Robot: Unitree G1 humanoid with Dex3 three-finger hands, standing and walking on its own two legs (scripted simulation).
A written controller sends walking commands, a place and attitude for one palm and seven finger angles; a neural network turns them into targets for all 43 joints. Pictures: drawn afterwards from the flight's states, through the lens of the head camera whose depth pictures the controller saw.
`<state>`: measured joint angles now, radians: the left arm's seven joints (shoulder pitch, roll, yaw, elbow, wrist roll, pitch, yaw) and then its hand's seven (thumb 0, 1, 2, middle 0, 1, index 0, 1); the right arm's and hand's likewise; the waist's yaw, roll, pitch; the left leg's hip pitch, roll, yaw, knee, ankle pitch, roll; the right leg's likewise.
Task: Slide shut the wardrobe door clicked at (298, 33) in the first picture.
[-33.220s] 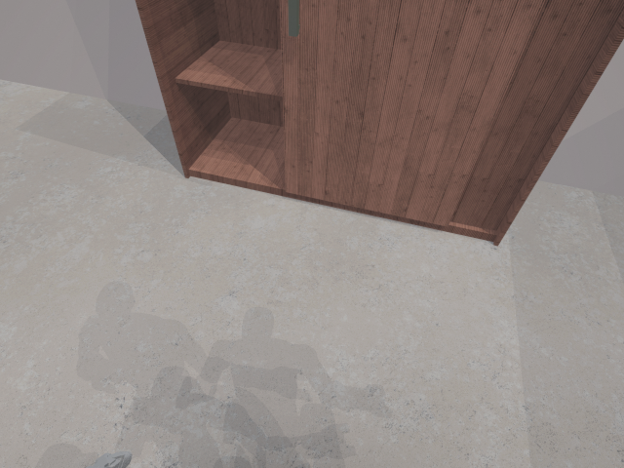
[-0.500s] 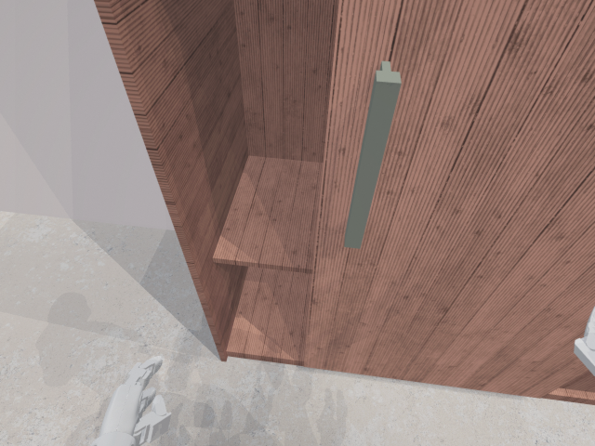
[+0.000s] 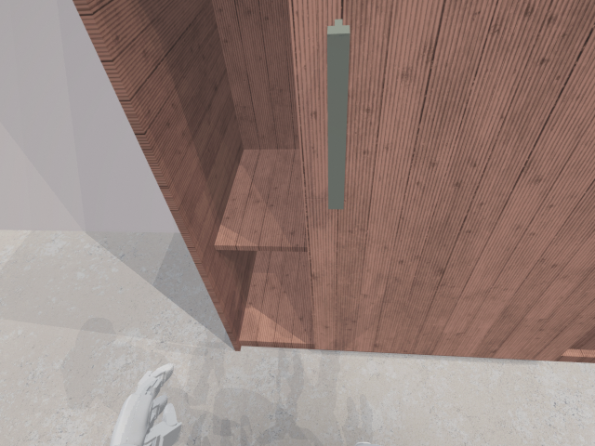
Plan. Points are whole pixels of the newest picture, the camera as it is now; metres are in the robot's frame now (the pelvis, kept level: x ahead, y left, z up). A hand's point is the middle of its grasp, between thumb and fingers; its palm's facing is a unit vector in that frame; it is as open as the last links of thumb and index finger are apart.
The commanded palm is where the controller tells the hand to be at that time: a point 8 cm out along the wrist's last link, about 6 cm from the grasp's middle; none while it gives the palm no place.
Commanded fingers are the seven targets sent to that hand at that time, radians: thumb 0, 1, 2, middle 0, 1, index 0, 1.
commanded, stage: step back with the hand held close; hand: right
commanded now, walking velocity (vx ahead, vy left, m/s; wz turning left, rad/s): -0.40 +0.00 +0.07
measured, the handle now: (337, 126) +0.52 -0.04 +0.17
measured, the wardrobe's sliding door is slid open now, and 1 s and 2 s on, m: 0.26 0.26 0.26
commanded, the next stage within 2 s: stop stepping back and stand still in 0.58 s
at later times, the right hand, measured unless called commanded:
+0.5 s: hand out of the picture +0.11 -0.26 +0.19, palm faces +0.45 +0.82 -0.34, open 7.4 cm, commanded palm +0.07 -0.29 +0.20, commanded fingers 0.00 -0.90 -0.90 0.20 0.30 0.20 0.30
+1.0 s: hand out of the picture -0.05 -0.27 +0.20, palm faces +0.37 +0.83 -0.42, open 7.4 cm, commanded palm -0.08 -0.30 +0.20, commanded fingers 0.00 -0.90 -0.90 0.20 0.30 0.20 0.30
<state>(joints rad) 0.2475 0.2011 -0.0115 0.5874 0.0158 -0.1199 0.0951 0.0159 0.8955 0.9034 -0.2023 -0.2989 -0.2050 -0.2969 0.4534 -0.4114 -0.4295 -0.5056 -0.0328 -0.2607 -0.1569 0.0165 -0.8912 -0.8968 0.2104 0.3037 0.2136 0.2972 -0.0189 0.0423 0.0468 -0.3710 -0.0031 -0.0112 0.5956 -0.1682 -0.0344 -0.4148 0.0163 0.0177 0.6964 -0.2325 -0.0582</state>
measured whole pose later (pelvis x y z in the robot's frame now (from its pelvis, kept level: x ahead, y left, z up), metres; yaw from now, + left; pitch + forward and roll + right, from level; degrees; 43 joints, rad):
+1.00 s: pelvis -0.26 -0.02 +0.02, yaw +8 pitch -1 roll -1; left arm 0.29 0.22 0.03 0.70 0.03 -0.04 0.08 0.01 0.90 0.90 -0.20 -0.30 -0.20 -0.30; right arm 0.56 -0.46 -0.43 -0.56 0.03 -0.17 -0.14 0.02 -0.89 -0.90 0.22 0.30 0.22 0.30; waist -0.05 0.09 -0.08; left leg -0.29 0.00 0.07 0.52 -0.26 0.07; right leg -0.62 0.02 -0.01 1.12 -0.27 0.04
